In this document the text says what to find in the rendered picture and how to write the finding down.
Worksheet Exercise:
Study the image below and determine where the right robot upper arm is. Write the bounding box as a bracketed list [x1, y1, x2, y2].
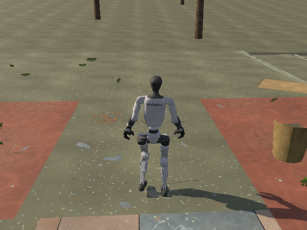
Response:
[165, 97, 178, 123]

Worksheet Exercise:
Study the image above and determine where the left robot hand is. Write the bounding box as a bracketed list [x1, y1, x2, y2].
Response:
[123, 130, 134, 140]

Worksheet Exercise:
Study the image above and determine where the robot right forearm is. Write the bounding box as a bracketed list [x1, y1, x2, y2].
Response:
[174, 116, 183, 131]

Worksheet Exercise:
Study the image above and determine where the right robot hand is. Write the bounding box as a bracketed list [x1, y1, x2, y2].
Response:
[174, 129, 185, 138]

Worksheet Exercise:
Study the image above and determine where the left robot upper arm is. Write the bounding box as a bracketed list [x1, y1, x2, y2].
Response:
[131, 96, 145, 122]

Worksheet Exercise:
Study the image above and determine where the robot left shin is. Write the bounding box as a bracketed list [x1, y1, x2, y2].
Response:
[140, 152, 148, 185]

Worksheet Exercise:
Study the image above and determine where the robot shin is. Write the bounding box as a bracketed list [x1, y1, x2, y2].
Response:
[140, 152, 148, 185]
[161, 159, 168, 190]

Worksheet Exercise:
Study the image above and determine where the robot left forearm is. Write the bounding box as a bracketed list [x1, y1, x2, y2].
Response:
[125, 115, 135, 132]

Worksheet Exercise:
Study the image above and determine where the robot right shin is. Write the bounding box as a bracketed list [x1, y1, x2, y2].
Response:
[161, 159, 168, 190]

